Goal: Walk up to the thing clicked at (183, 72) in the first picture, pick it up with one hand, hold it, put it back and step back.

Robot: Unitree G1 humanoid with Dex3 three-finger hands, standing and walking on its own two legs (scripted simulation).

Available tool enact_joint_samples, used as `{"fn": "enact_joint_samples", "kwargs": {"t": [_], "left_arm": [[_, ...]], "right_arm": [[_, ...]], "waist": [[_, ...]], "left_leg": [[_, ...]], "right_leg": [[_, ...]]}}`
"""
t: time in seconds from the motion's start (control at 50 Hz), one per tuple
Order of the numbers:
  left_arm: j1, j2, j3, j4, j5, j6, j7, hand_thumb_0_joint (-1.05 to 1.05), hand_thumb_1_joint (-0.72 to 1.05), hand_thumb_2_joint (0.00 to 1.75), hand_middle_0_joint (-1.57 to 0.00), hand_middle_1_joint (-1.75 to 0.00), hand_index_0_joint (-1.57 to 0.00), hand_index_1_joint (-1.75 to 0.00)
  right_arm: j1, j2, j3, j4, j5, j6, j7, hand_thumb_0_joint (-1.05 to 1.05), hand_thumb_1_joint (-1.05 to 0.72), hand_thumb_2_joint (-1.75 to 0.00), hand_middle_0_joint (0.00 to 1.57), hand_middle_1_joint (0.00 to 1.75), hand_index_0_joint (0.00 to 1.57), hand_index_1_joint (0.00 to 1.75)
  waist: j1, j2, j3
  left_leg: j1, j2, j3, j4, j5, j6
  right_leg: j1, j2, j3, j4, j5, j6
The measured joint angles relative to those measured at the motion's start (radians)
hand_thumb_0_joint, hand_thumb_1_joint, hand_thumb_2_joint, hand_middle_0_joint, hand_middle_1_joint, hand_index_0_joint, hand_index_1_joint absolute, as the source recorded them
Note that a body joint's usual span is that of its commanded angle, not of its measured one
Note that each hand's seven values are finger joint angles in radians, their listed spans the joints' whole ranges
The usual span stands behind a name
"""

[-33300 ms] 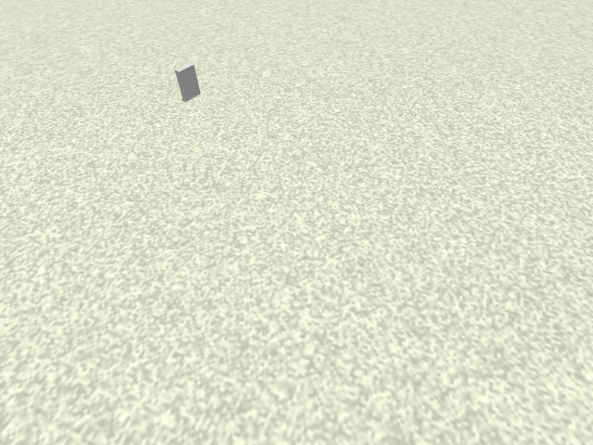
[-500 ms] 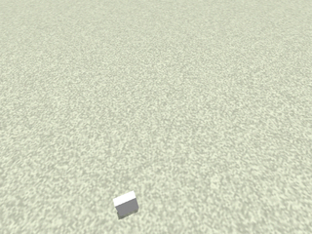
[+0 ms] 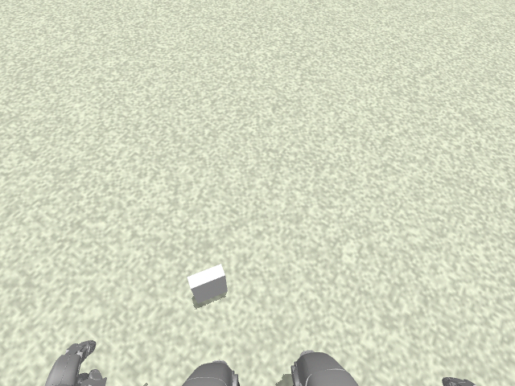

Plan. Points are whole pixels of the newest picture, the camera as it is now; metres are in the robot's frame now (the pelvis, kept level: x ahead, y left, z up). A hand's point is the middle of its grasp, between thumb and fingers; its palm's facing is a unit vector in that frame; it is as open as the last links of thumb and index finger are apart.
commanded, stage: step back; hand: left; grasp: from the side
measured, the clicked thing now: (208, 284) +0.44 +0.15 -0.66
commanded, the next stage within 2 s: none
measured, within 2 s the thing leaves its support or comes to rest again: neither
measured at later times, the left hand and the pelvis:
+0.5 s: hand out of the picture -0.04 +0.24 -0.14, palm faces -0.07 -0.91 -0.41, open 7.4 cm; pelvis -0.11 -0.02 +0.00, yaw -5 degrees
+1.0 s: hand out of the picture -0.12 +0.25 -0.14, palm faces +0.00 -0.93 -0.36, open 7.4 cm; pelvis -0.24 -0.01 +0.01, yaw -1 degrees
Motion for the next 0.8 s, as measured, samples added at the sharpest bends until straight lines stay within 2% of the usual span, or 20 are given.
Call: {"fn": "enact_joint_samples", "kwargs": {"t": [0.02, 0.06, 0.1, 0.16, 0.22, 0.3, 0.34, 0.38, 0.42, 0.44, 0.48, 0.5, 0.54, 0.6, 0.66, 0.7, 0.74, 0.76, 0.8], "left_arm": [[-0.005, 0.003, -0.001, -0.008, 0.0, 0.003, 0.003, 0.01, 0.9, 0.89, -0.2, -0.3, -0.2, -0.3], [-0.007, 0.005, -0.005, -0.022, -0.006, 0.006, 0.005, 0.01, 0.9, 0.89, -0.2, -0.3, -0.2, -0.3], [0.008, 0.002, -0.01, -0.037, -0.008, 0.004, 0.003, 0.0, 0.9, 0.89, -0.2, -0.3, -0.2, -0.3], [0.045, -0.002, -0.01, -0.043, -0.003, 0.003, 0.001, 0.0, 0.9, 0.89, -0.2, -0.3, -0.2, -0.3], [0.081, -0.005, -0.007, -0.04, 0.001, 0.006, -0.001, 0.0, 0.9, 0.89, -0.2, -0.3, -0.2, -0.3], [0.108, -0.01, -0.001, -0.038, 0.004, 0.005, -0.008, 0.0, 0.9, 0.89, -0.2, -0.3, -0.2, -0.3], [0.12, -0.013, 0.001, -0.039, 0.005, 0.0, -0.014, 0.01, 0.9, 0.89, -0.2, -0.3, -0.2, -0.3], [0.138, -0.015, 0.003, -0.039, 0.008, -0.008, -0.022, 0.01, 0.9, 0.89, -0.2, -0.3, -0.2, -0.3], [0.149, -0.039, 0.005, -0.03, 0.017, -0.015, -0.026, 0.0, 0.9, 0.89, -0.2, -0.3, -0.2, -0.3], [0.163, -0.048, 0.003, -0.034, 0.021, -0.015, -0.03, 0.0, 0.9, 0.89, -0.2, -0.3, -0.2, -0.3], [0.19, -0.048, -0.001, -0.045, 0.03, -0.012, -0.034, 0.01, 0.9, 0.89, -0.2, -0.3, -0.2, -0.3], [0.199, -0.048, 0.0, -0.048, 0.031, -0.011, -0.031, 0.01, 0.9, 0.89, -0.2, -0.3, -0.2, -0.3], [0.206, -0.054, 0.003, -0.052, 0.032, -0.009, -0.025, 0.01, 0.9, 0.89, -0.2, -0.3, -0.2, -0.3], [0.184, -0.055, 0.005, -0.076, 0.034, -0.009, -0.021, 0.01, 0.9, 0.89, -0.2, -0.3, -0.2, -0.3], [0.147, -0.053, 0.003, -0.124, 0.034, -0.022, -0.01, 0.01, 0.9, 0.89, -0.2, -0.3, -0.2, -0.3], [0.117, -0.048, 0.0, -0.154, 0.031, -0.027, -0.004, 0.01, 0.9, 0.89, -0.2, -0.3, -0.2, -0.3], [0.09, -0.04, -0.005, -0.175, 0.025, -0.026, -0.003, 0.01, 0.9, 0.89, -0.2, -0.3, -0.2, -0.3], [0.079, -0.035, -0.008, -0.184, 0.02, -0.022, -0.005, 0.01, 0.9, 0.89, -0.2, -0.3, -0.2, -0.3], [0.059, -0.014, -0.007, -0.184, 0.01, -0.01, -0.007, 0.0, 0.9, 0.89, -0.2, -0.3, -0.2, -0.3]], "right_arm": [[0.006, 0.009, 0.002, -0.007, -0.003, -0.001, -0.003, 0.0, -0.91, -0.9, 0.2, 0.3, 0.2, 0.3], [0.012, 0.023, 0.006, -0.017, -0.008, 0.002, -0.009, 0.0, -0.91, -0.9, 0.2, 0.3, 0.2, 0.3], [0.01, 0.03, 0.006, -0.031, -0.012, 0.006, -0.016, 0.0, -0.91, -0.9, 0.21, 0.3, 0.2, 0.3], [-0.002, 0.035, 0.003, -0.064, -0.011, 0.001, -0.023, 0.0, -0.9, -0.9, 0.21, 0.3, 0.2, 0.3], [-0.018, 0.039, 0.002, -0.101, -0.007, -0.007, -0.026, 0.0, -0.9, -0.9, 0.21, 0.3, 0.2, 0.3], [-0.046, 0.031, 0.006, -0.14, -0.009, -0.009, -0.024, 0.0, -0.9, -0.9, 0.21, 0.3, 0.2, 0.3], [-0.057, 0.023, 0.008, -0.149, -0.01, -0.004, -0.022, 0.0, -0.9, -0.9, 0.21, 0.3, 0.21, 0.3], [-0.062, 0.012, 0.008, -0.152, -0.008, 0.005, -0.019, 0.0, -0.9, -0.9, 0.21, 0.3, 0.21, 0.3], [-0.068, -0.012, 0.001, -0.14, 0.0, 0.017, -0.019, 0.0, -0.9, -0.9, 0.21, 0.3, 0.21, 0.3], [-0.062, -0.017, -0.003, -0.131, 0.004, 0.022, -0.021, 0.0, -0.9, -0.9, 0.21, 0.3, 0.2, 0.3], [-0.037, -0.013, -0.007, -0.114, 0.006, 0.031, -0.025, 0.0, -0.91, -0.9, 0.21, 0.3, 0.2, 0.3], [-0.025, -0.013, -0.006, -0.107, 0.009, 0.032, -0.023, 0.0, -0.91, -0.9, 0.2, 0.3, 0.2, 0.3], [0.001, -0.022, -0.006, -0.101, 0.015, 0.028, -0.021, 0.0, -0.91, -0.9, 0.2, 0.3, 0.2, 0.3], [0.043, -0.039, -0.002, -0.102, 0.02, 0.017, -0.029, 0.0, -0.91, -0.9, 0.2, 0.3, 0.2, 0.3], [0.066, -0.05, 0.002, -0.095, 0.019, 0.016, -0.037, 0.0, -0.91, -0.9, 0.2, 0.3, 0.2, 0.3], [0.072, -0.047, 0.004, -0.092, 0.015, 0.015, -0.04, 0.0, -0.91, -0.9, 0.2, 0.3, 0.2, 0.3], [0.077, -0.04, 0.006, -0.094, 0.012, 0.008, -0.039, 0.0, -0.91, -0.9, 0.2, 0.3, 0.2, 0.3], [0.078, -0.036, 0.006, -0.095, 0.009, 0.004, -0.037, 0.0, -0.91, -0.9, 0.2, 0.3, 0.2, 0.3], [0.057, -0.003, 0.005, -0.09, 0.001, -0.001, -0.035, 0.0, -0.91, -0.9, 0.2, 0.3, 0.2, 0.3]], "waist": [[-0.006, -0.002, 0.004], [-0.008, -0.008, 0.005], [-0.002, -0.012, 0.004], [0.001, -0.015, 0.003], [0.004, -0.017, 0.005], [0.007, -0.004, 0.017], [0.011, 0.006, 0.016], [0.017, 0.016, 0.004], [0.011, 0.077, 0.005], [0.006, 0.091, -0.005], [0.03, 0.065, -0.029], [0.043, 0.05, -0.037], [0.042, 0.045, -0.053], [0.027, 0.054, -0.062], [0.023, 0.061, -0.041], [0.017, 0.058, -0.021], [0.011, 0.049, -0.005], [0.008, 0.043, 0.001], [0.019, -0.021, 0.031]], "left_leg": [[0.001, 0.002, -0.006, -0.018, 0.018, 0.0], [0.005, 0.004, -0.007, -0.069, 0.056, 0.0], [0.01, 0.006, 0.006, -0.111, 0.087, 0.003], [0.01, 0.007, 0.028, -0.134, 0.111, 0.009], [-0.004, 0.01, 0.051, -0.127, 0.122, 0.011], [-0.039, 0.024, 0.073, -0.099, 0.136, 0.006], [-0.063, 0.033, 0.082, -0.081, 0.144, -0.003], [-0.094, 0.041, 0.09, -0.053, 0.148, -0.014], [-0.116, 0.068, 0.053, -0.017, 0.139, -0.025], [-0.132, 0.053, 0.019, 0.015, 0.063, -0.035], [-0.171, -0.019, -0.032, 0.184, -0.098, -0.056], [-0.181, -0.05, -0.051, 0.272, -0.123, -0.059], [-0.187, -0.093, -0.104, 0.404, -0.115, -0.059], [-0.159, -0.108, -0.148, 0.477, -0.106, -0.068], [-0.081, -0.075, -0.132, 0.376, -0.148, -0.081], [-0.023, -0.04, -0.099, 0.25, -0.169, -0.079], [0.038, -0.007, -0.064, 0.089, -0.139, -0.07], [0.074, 0.005, -0.048, -0.006, -0.082, -0.064], [0.1, -0.025, -0.013, -0.05, -0.041, -0.05]], "right_leg": [[-0.022, 0.031, 0.025, 0.071, -0.03, -0.007], [-0.057, 0.073, 0.055, 0.18, -0.026, -0.014], [-0.073, 0.087, 0.067, 0.247, 0.011, -0.008], [-0.053, 0.083, 0.067, 0.276, 0.036, 0.018], [-0.009, 0.066, 0.058, 0.221, 0.025, 0.039], [0.05, 0.035, 0.017, 0.087, 0.01, 0.046], [0.085, 0.015, -0.014, -0.011, 0.028, 0.037], [0.136, -0.002, -0.042, -0.153, 0.094, 0.02], [0.159, 0.029, -0.075, -0.203, 0.112, 0.004], [0.156, 0.032, -0.087, -0.204, 0.121, -0.002], [0.14, 0.005, -0.069, -0.2, 0.134, -0.015], [0.137, -0.008, -0.054, -0.212, 0.149, -0.017], [0.136, -0.024, -0.053, -0.261, 0.189, -0.011], [0.109, -0.031, -0.077, -0.306, 0.234, -0.006], [0.075, -0.033, -0.1, -0.304, 0.257, -0.006], [0.051, -0.04, -0.12, -0.283, 0.261, -0.003], [0.024, -0.05, -0.141, -0.241, 0.255, 0.003], [0.007, -0.055, -0.149, -0.211, 0.247, 0.008], [-0.013, -0.087, -0.118, -0.159, 0.242, 0.014]]}}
